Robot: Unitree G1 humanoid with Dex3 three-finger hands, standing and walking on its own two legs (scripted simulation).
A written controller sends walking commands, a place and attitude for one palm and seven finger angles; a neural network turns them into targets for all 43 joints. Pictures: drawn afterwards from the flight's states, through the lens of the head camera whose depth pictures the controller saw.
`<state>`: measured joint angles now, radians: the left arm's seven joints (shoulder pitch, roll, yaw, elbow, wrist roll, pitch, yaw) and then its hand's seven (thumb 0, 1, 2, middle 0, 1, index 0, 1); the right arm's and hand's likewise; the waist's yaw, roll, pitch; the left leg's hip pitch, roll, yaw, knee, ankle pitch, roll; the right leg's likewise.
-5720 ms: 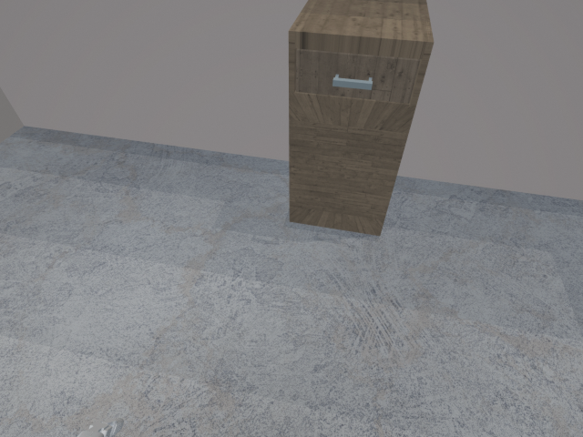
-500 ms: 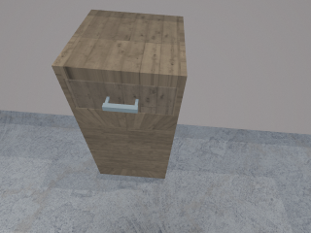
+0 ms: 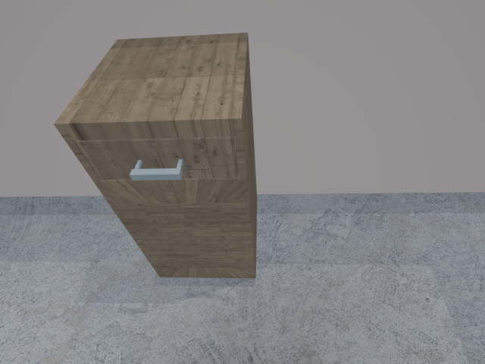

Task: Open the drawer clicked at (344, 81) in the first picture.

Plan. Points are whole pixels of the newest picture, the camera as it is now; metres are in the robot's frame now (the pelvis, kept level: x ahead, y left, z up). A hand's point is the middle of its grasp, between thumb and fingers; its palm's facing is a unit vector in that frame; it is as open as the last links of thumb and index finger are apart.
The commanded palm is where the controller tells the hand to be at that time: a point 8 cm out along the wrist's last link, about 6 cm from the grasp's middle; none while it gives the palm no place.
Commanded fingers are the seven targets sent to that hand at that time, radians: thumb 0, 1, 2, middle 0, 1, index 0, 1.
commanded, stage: come to a stop and stand still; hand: left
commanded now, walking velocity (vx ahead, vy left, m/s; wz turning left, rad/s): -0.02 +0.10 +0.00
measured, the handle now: (158, 168) +0.55 +0.26 -0.04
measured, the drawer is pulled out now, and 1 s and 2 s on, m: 0.00 0.00 0.00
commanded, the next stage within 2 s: look again from close up in 0.96 s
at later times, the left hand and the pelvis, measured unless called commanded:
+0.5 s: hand out of the picture -0.02 +0.24 -0.19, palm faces +0.10 -0.98 -0.15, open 7.4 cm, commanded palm none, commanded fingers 0.00 0.90 0.90 -0.20 -0.30 -0.20 -0.30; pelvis +0.00 +0.07 -0.01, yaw +1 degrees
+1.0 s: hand out of the picture +0.02 +0.26 -0.19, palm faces +0.02 -0.98 -0.19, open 7.4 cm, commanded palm none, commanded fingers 0.00 0.90 0.90 -0.20 -0.30 -0.20 -0.30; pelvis +0.01 +0.09 -0.01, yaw +0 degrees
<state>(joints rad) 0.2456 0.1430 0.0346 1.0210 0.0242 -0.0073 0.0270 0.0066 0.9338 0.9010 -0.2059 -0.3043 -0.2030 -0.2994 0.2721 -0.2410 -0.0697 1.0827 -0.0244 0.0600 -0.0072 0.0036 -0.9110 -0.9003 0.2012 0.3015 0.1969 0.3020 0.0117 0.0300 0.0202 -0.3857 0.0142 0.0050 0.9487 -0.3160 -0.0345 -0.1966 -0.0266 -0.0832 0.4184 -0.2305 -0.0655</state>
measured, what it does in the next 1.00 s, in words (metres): steps on the spot: left foot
